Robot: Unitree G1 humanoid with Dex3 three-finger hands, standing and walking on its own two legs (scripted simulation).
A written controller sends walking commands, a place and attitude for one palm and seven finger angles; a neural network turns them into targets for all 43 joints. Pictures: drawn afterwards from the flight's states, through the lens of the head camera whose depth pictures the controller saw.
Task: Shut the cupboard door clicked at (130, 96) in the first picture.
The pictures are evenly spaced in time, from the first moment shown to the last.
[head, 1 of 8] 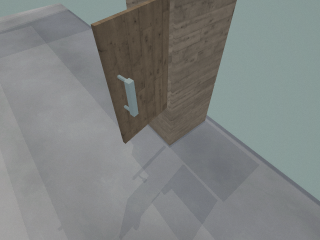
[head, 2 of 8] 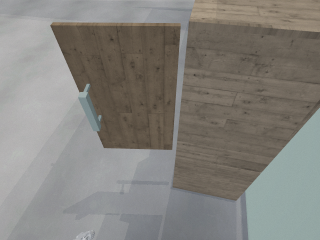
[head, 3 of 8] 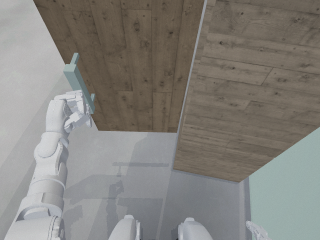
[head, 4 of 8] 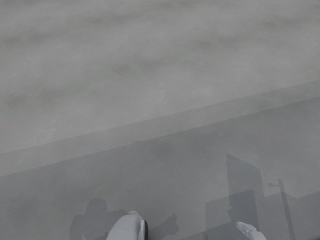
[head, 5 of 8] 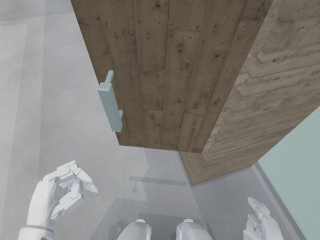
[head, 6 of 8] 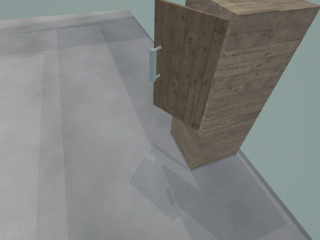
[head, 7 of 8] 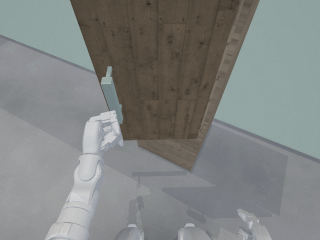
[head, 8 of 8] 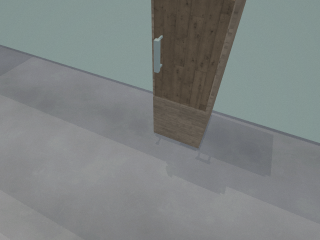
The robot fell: no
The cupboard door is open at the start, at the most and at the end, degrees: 100 100 0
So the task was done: yes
